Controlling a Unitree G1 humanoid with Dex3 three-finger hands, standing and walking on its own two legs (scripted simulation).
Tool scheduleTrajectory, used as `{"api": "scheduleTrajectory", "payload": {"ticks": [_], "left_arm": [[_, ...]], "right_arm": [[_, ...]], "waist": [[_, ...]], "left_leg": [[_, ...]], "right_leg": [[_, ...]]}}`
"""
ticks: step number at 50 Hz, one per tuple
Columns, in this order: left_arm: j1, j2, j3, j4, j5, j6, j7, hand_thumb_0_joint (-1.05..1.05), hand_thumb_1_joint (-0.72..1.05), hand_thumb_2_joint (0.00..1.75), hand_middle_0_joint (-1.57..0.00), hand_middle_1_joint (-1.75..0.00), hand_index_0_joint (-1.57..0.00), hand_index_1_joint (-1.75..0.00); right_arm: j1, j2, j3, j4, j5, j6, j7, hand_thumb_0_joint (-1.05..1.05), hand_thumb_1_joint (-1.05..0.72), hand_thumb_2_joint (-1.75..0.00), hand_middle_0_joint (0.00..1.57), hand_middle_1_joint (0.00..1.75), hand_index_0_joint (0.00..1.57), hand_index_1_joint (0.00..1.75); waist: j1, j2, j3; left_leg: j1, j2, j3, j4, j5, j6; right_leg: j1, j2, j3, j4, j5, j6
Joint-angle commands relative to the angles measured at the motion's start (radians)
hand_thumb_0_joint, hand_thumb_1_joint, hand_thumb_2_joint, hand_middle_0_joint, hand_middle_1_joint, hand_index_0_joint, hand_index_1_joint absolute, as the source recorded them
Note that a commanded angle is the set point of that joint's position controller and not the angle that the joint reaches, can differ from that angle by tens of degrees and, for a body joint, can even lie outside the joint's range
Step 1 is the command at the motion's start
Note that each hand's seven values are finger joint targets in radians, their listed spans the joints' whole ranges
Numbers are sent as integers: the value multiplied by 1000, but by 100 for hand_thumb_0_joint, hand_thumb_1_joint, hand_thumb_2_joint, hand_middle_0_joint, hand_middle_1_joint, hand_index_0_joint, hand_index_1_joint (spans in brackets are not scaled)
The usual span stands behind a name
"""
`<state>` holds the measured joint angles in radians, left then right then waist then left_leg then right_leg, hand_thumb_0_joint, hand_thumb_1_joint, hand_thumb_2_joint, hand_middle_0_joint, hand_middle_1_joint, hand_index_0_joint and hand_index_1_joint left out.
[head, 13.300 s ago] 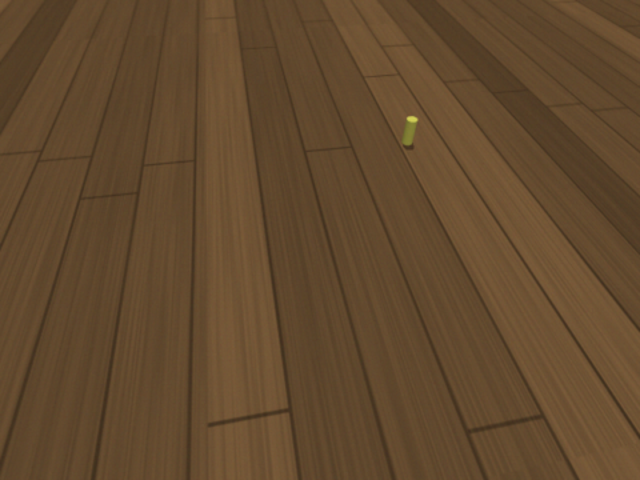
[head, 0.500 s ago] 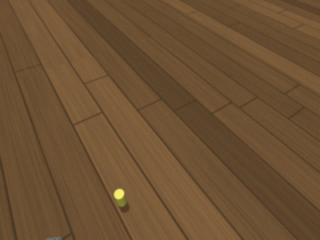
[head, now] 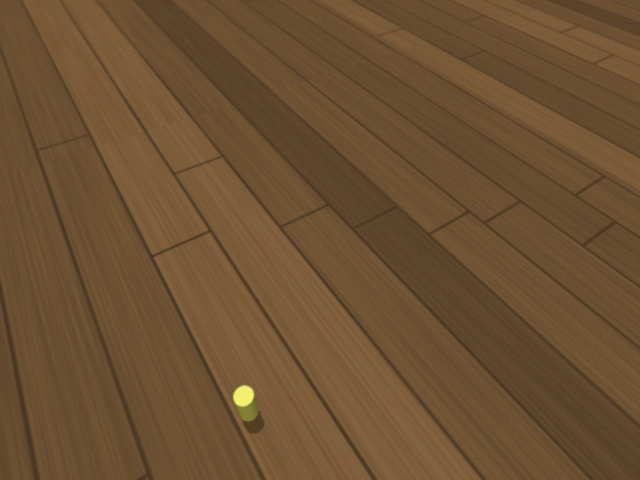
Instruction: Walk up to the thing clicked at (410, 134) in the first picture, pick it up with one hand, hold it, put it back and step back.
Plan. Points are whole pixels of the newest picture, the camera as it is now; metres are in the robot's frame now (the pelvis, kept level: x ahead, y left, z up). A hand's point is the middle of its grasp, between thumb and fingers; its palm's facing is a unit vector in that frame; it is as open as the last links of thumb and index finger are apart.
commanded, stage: stand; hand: left
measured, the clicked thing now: (246, 404) +0.42 +0.20 -0.71
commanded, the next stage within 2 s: go down in 1.94 s
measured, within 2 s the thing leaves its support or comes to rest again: neither
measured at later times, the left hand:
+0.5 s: hand out of the picture +0.09 +0.25 -0.16, palm faces -0.03 -0.94 -0.33, open 7.4 cm
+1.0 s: hand out of the picture +0.09 +0.25 -0.16, palm faces -0.03 -0.94 -0.33, open 7.4 cm
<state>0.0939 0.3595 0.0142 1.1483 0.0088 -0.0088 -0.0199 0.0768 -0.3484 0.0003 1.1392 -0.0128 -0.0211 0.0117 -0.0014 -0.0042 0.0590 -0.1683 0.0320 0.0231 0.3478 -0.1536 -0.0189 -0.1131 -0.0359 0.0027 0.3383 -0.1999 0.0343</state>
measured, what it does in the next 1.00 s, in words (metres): stands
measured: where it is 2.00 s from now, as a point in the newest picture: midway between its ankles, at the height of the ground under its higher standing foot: outside the picture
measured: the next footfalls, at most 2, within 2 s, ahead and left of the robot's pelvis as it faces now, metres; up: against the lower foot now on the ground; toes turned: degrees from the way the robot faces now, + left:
none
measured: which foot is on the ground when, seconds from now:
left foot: down 0.00-1.00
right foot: down 0.00-1.00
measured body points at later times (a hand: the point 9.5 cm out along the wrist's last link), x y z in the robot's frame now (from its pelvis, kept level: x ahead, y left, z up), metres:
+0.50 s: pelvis +0.01 +0.00 +0.00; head +0.02 +0.01 +0.45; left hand +0.09 +0.30 -0.14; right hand +0.10 -0.30 -0.13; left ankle +0.02 +0.13 -0.75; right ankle -0.01 -0.14 -0.75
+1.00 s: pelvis +0.02 +0.00 +0.00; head +0.03 +0.01 +0.45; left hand +0.09 +0.30 -0.14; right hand +0.10 -0.30 -0.13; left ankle +0.02 +0.13 -0.75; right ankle -0.01 -0.14 -0.75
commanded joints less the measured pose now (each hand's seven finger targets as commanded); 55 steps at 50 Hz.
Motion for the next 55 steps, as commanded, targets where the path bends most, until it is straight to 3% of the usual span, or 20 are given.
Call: {"api": "scheduleTrajectory", "payload": {"ticks": [1,7,11,14,18,26,44,55], "left_arm": [[-50,206,33,-70,-5,-32,20,0,90,90,-20,-30,-20,-30],[-45,206,30,-71,-3,-27,24,0,90,90,-20,-30,-20,-30],[-29,210,29,-63,0,-24,25,0,90,90,-20,-30,-20,-30],[-29,205,29,-67,-2,-26,25,0,90,90,-20,-30,-20,-30],[-27,210,31,-65,0,-24,25,0,90,90,-20,-30,-20,-30],[-31,214,31,-74,-1,-26,26,0,90,90,-20,-30,-20,-30],[-26,210,28,-74,1,-21,28,0,90,90,-20,-30,-20,-30],[-6,210,26,-75,2,-23,30,0,90,90,-20,-30,-20,-30]], "right_arm": [[-45,-220,-47,-56,4,-22,-12,0,-90,-90,20,30,20,30],[-56,-217,-47,-50,3,-16,-14,0,-90,-90,20,30,20,30],[-48,-210,-45,-46,4,-11,-13,0,-90,-90,20,30,20,30],[-51,-217,-47,-47,4,-13,-13,0,-90,-90,20,30,20,30],[-53,-214,-47,-49,4,-12,-12,0,-90,-90,20,30,20,30],[-52,-212,-45,-50,5,-14,-13,0,-90,-90,20,30,20,30],[-42,-214,-43,-46,5,-8,-14,0,-90,-90,20,30,20,30],[-42,-216,-46,-50,7,-7,-14,0,-90,-90,20,30,20,30]], "waist": [[-5,-7,-137],[-2,10,-130],[-4,7,-92],[-1,10,-110],[-2,11,-95],[-4,8,-118],[-3,6,-92],[-2,1,-121]], "left_leg": [[93,111,-90,-35,187,33],[83,112,-85,-43,185,29],[56,106,-91,-69,106,27],[74,109,-86,-56,159,30],[60,107,-92,-72,92,29],[98,110,-85,-56,187,28],[67,102,-84,-68,120,28],[112,109,-83,-45,191,31]], "right_leg": [[8,-99,74,-51,187,-44],[15,-100,66,-49,180,-44],[-4,-92,60,-65,100,-39],[9,-100,67,-60,149,-41],[2,-95,61,-66,95,-39],[11,-100,62,-59,162,-42],[13,-100,54,-75,116,-43],[21,-103,54,-66,184,-43]]}}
